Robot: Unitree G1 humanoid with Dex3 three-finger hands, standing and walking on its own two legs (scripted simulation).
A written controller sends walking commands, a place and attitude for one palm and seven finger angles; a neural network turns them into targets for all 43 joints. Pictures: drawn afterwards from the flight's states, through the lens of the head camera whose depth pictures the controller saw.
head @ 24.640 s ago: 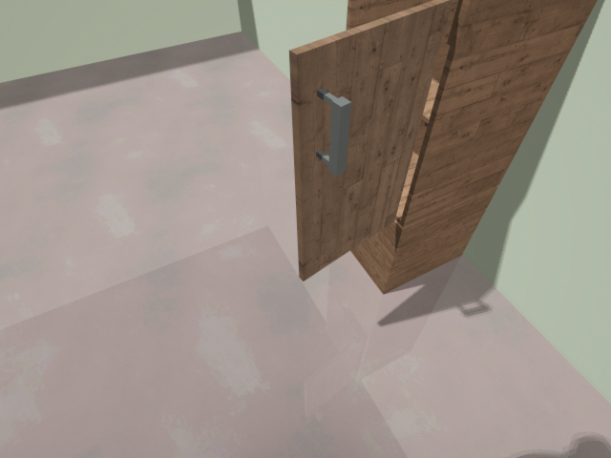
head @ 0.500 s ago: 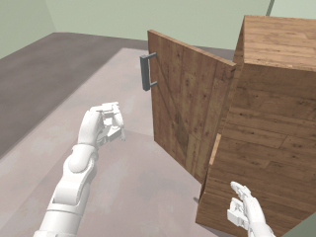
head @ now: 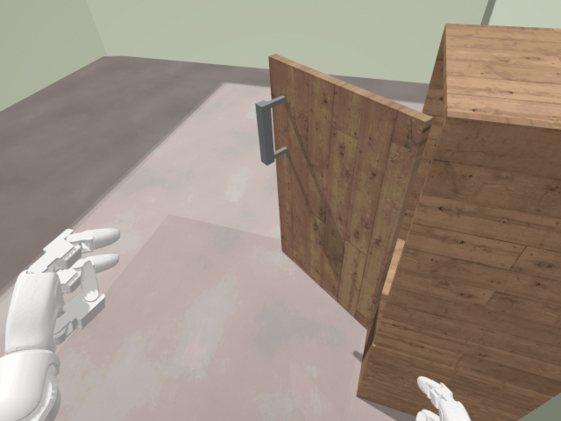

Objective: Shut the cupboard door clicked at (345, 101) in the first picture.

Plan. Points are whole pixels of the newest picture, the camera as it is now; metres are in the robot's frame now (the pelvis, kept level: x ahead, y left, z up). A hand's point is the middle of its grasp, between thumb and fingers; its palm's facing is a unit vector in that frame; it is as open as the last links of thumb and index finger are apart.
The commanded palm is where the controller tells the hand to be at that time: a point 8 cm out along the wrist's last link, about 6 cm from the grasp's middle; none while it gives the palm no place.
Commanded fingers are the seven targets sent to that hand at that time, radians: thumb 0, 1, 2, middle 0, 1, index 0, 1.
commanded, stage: draw the hand back to the body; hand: left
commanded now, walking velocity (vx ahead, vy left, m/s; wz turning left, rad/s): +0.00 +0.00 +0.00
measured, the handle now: (273, 130) +0.64 +0.08 +0.11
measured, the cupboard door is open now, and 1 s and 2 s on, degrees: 58 58 58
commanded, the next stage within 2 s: step back with the hand held close in 0.48 s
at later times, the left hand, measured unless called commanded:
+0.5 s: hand (56, 309) +0.19 +0.27 +0.16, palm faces +0.45 -0.80 -0.39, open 7.4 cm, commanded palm +0.14 +0.30 +0.17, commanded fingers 0.00 0.90 0.90 -0.20 -0.30 -0.20 -0.30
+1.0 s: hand (40, 312) +0.18 +0.28 +0.16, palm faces +0.34 -0.78 -0.52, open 7.4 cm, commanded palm +0.12 +0.32 +0.17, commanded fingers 0.00 0.90 0.90 -0.20 -0.30 -0.20 -0.30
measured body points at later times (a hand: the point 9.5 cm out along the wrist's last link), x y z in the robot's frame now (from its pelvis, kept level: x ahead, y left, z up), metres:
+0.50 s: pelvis +0.00 +0.00 +0.00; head -0.02 -0.02 +0.45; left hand +0.16 +0.31 +0.18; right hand +0.19 -0.21 -0.09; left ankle -0.01 +0.08 -0.74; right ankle -0.01 -0.11 -0.74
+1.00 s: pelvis -0.03 +0.02 -0.01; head -0.01 +0.02 +0.44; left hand +0.16 +0.32 +0.18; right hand +0.15 -0.23 -0.09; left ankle -0.01 +0.08 -0.74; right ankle -0.01 -0.11 -0.74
